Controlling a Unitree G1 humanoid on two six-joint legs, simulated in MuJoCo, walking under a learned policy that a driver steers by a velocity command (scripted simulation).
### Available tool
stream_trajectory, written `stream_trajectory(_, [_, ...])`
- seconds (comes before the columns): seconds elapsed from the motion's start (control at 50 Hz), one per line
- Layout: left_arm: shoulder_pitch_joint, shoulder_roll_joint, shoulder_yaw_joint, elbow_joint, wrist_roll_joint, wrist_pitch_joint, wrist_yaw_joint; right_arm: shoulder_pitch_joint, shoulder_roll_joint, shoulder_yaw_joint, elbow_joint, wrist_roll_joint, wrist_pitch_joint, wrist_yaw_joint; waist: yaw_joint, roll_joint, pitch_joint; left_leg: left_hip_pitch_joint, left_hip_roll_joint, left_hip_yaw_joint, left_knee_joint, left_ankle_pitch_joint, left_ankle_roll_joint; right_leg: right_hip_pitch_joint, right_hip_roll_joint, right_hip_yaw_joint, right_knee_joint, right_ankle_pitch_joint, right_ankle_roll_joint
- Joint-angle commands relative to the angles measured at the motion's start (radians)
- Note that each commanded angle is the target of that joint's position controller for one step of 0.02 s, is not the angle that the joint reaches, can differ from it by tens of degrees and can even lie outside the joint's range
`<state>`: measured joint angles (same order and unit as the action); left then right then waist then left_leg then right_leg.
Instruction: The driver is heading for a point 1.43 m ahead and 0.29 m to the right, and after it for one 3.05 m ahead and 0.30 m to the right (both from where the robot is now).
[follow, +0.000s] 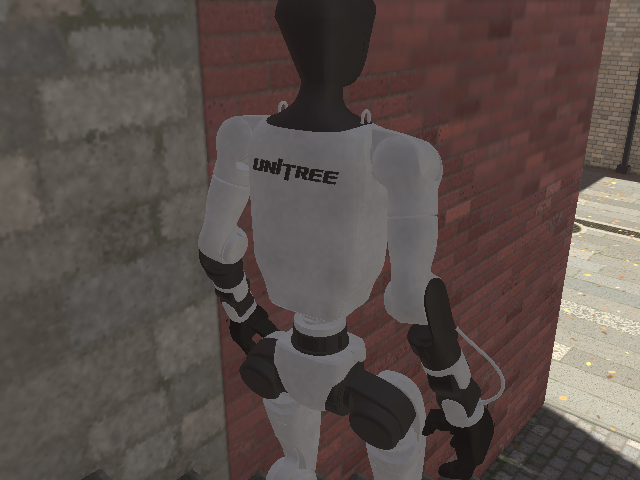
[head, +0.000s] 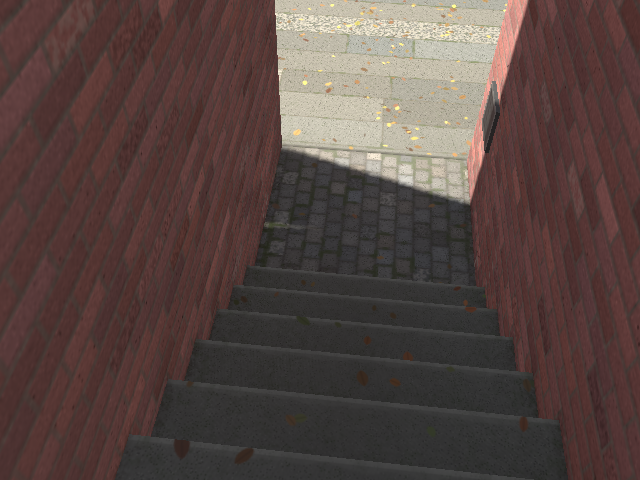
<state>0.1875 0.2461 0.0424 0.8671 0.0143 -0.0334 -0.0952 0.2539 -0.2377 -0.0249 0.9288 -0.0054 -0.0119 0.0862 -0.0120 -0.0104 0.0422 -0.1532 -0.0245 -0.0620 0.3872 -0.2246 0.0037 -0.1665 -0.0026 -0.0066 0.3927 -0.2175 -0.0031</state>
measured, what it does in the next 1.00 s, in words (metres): lifts its right foot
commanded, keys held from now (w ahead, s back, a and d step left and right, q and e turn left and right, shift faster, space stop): no key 0.60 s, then w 0.40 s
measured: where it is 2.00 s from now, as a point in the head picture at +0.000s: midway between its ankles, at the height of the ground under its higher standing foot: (325, 478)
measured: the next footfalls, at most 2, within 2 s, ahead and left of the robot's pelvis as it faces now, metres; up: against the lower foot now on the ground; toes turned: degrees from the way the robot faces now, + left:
right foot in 1.24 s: +0.31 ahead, -0.09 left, -0.19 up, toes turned -3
left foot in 1.72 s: +0.57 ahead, +0.13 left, -0.37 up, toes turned +2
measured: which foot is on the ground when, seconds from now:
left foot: down 0.00-1.00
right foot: down 0.00-0.84, up 0.86-1.00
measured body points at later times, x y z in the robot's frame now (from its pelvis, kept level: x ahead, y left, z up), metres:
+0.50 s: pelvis +0.01 -0.01 +0.00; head +0.03 -0.01 +0.45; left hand +0.06 +0.24 -0.14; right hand +0.03 -0.26 -0.15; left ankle -0.01 +0.12 -0.74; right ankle +0.00 -0.12 -0.74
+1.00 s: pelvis +0.09 +0.02 -0.02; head +0.09 +0.02 +0.43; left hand +0.12 +0.25 -0.16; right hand -0.02 -0.19 -0.17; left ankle +0.02 +0.11 -0.74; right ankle +0.13 -0.12 -0.70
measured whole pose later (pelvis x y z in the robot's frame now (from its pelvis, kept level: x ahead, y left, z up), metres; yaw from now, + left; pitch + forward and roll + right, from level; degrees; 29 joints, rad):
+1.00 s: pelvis +0.09 +0.02 -0.02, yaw +0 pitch -3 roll +2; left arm 0.36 0.18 0.04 0.96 0.10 -0.07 0.00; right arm 0.54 -0.13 -0.01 1.12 -0.11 -0.12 0.00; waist -0.06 -0.04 0.03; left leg -0.05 -0.07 0.08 0.48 -0.39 0.06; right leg -0.49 -0.03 0.10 1.02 -0.25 -0.15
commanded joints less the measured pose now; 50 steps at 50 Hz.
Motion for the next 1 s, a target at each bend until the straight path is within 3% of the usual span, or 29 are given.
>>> stream_trajectory(0.02, [0.01, 0.099, 0.029, -0.029, 0.0, -0.005, 0.006, 0.037, -0.11, -0.029, -0.013, -0.002, -0.001, -0.006, 0.002, 0.015, -0.033, -0.051, 0.016, 0.028, -0.09, 0.169, 0.025, 0.107, 0.0, -0.011, -0.048, 0.204, -0.026])
stream_trajectory(0.2, [0.04, 0.106, 0.031, 0.026, 0.001, 0.01, 0.008, 0.004, -0.107, -0.039, 0.031, -0.007, 0.013, -0.013, 0.002, 0.008, -0.022, -0.017, 0.008, 0.052, -0.112, 0.199, 0.01, 0.138, 0.005, -0.009, -0.074, 0.266, -0.021])
stream_trajectory(0.6, [0.136, 0.092, 0.017, 0.115, 0.001, 0.032, 0.002, 0.042, -0.074, -0.032, 0.157, -0.012, 0.03, -0.018, 0.003, 0.011, 0.021, -0.011, 0.004, 0.073, -0.146, 0.142, -0.009, 0.145, 0.017, -0.001, -0.117, 0.224, -0.019])
stream_trajectory(0.62, [0.159, 0.106, 0.023, 0.124, 0.004, 0.033, 0.005, 0.058, -0.084, -0.037, 0.165, -0.014, 0.032, -0.021, 0.007, 0.008, 0.022, -0.016, 0.001, 0.078, -0.145, 0.044, -0.004, 0.147, 0.016, 0.001, -0.128, 0.106, -0.027])
stream_trajectory(0.64, [0.182, 0.149, 0.041, 0.127, 0.018, 0.03, 0.016, 0.063, -0.121, -0.052, 0.165, -0.028, 0.029, -0.029, 0.016, -0.004, 0.043, -0.044, -0.009, 0.089, -0.114, -0.143, 0.015, 0.129, 0.01, 0.014, -0.139, -0.15, -0.056])
stream_trajectory(0.66, [0.208, 0.168, 0.052, 0.13, 0.035, 0.023, 0.028, 0.073, -0.138, -0.063, 0.166, -0.044, 0.022, -0.037, 0.023, -0.027, 0.084, -0.086, -0.005, 0.085, -0.075, -0.298, 0.04, 0.083, -0.026, 0.064, -0.166, -0.372, -0.098])
stream_trajectory(0.68, [0.261, 0.167, 0.059, 0.139, 0.05, 0.011, 0.041, 0.082, -0.131, -0.067, 0.167, -0.061, 0.01, -0.046, 0.039, -0.041, 0.125, -0.133, 0.005, 0.07, -0.016, -0.395, 0.072, 0.053, -0.083, 0.132, -0.187, -0.514, -0.152])
stream_trajectory(0.72, [0.381, 0.117, 0.056, 0.169, 0.057, -0.014, 0.07, 0.081, -0.048, -0.053, 0.161, -0.071, -0.025, -0.067, 0.073, -0.111, 0.127, -0.229, 0.019, 0.082, 0.152, -0.315, 0.098, 0.12, -0.25, 0.325, -0.227, -0.579, -0.279])
stream_trajectory(0.74, [0.372, 0.077, 0.046, 0.158, 0.05, -0.019, 0.081, 0.051, -0.008, -0.045, 0.151, -0.07, -0.044, -0.075, 0.075, -0.094, 0.134, -0.243, 0.031, 0.097, 0.168, -0.217, 0.103, 0.122, -0.302, 0.363, -0.237, -0.51, -0.309])
stream_trajectory(0.78, [0.268, 0.077, 0.044, 0.105, 0.043, -0.018, 0.097, 0.026, 0.026, -0.034, 0.13, -0.056, -0.077, -0.083, 0.046, -0.072, 0.114, -0.114, 0.022, 0.133, 0.138, -0.172, 0.108, 0.025, -0.278, 0.294, -0.214, -0.41, -0.3])
stream_trajectory(0.8, [0.221, 0.084, 0.042, 0.092, 0.042, -0.014, 0.1, 0.072, 0.014, -0.036, 0.144, -0.057, -0.089, -0.083, 0.01, -0.072, 0.112, 0.013, 0.007, 0.162, 0.102, -0.163, 0.111, -0.078, -0.238, 0.233, -0.179, -0.423, -0.282])
stream_trajectory(0.82, [0.197, 0.089, 0.039, 0.088, 0.049, -0.009, 0.098, 0.169, 0.008, -0.036, 0.176, -0.071, -0.103, -0.079, -0.032, -0.061, 0.116, 0.157, -0.003, 0.166, 0.087, -0.129, 0.109, -0.208, -0.191, 0.187, -0.085, -0.46, -0.269])
stream_trajectory(0.84, [0.161, 0.076, 0.034, 0.081, 0.059, -0.011, 0.094, 0.312, -0.001, -0.036, 0.211, -0.095, -0.114, -0.075, -0.091, -0.015, 0.092, 0.26, 0.042, 0.092, 0.077, -0.139, 0.133, -0.313, -0.128, 0.136, 0.1, -0.425, -0.249])
stream_trajectory(0.86, [0.094, 0.023, 0.027, 0.047, 0.064, -0.024, 0.089, 0.492, -0.044, -0.044, 0.251, -0.109, -0.122, -0.074, -0.161, 0.125, 0.068, 0.338, 0.199, -0.169, -0.066, -0.222, 0.226, -0.456, -0.005, 0.043, 0.4, -0.411, -0.182])
stream_trajectory(0.88, [0.025, -0.047, 0.012, 0.002, 0.06, -0.042, 0.091, 0.622, -0.104, -0.051, 0.275, -0.117, -0.129, -0.062, -0.22, 0.229, 0.146, 0.369, 0.386, -0.519, -0.23, -0.368, 0.368, -0.694, 0.076, 0.133, 0.625, -0.506, -0.143])
stream_trajectory(0.9, [0.031, -0.03, 0.011, 0.006, 0.051, -0.051, 0.102, 0.594, -0.079, -0.037, 0.265, -0.108, -0.129, -0.058, -0.197, 0.09, 0.246, 0.359, 0.456, -0.579, -0.28, -0.517, 0.389, -0.837, 0.019, 0.282, 0.67, -0.339, -0.148])
stream_trajectory(0.92, [0.066, 0.005, 0.017, 0.028, 0.048, -0.063, 0.113, 0.45, -0.048, -0.027, 0.214, -0.087, -0.12, -0.057, -0.134, -0.005, 0.227, 0.305, 0.409, -0.445, -0.244, -0.478, 0.348, -0.778, -0.016, 0.224, 0.718, -0.247, -0.138])
stream_trajectory(0.94, [0.118, 0.004, 0.012, 0.031, 0.067, -0.07, 0.116, 0.333, 0.021, -0.003, 0.191, -0.114, -0.111, -0.067, -0.062, -0.036, 0.186, 0.23, 0.348, -0.325, -0.167, -0.355, 0.282, -0.696, -0.058, 0.215, 0.718, -0.135, -0.153])
stream_trajectory(0.98, [0.122, -0.024, -0.005, 0.022, 0.095, -0.058, 0.095, 0.285, 0.08, 0.018, 0.153, -0.108, -0.107, -0.091, -0.035, 0.021, 0.163, 0.029, 0.233, -0.132, -0.09, -0.187, 0.241, -0.562, -0.078, 0.114, 0.698, -0.037, -0.158])
stream_trajectory(1.0, [0.111, -0.058, -0.023, 0.015, 0.112, -0.049, 0.087, 0.243, 0.153, 0.057, 0.129, -0.115, -0.118, -0.114, -0.019, -0.005, 0.146, -0.01, 0.173, -0.055, -0.029, -0.067, 0.178, -0.541, -0.143, 0.18, 0.449, 0.322, -0.141])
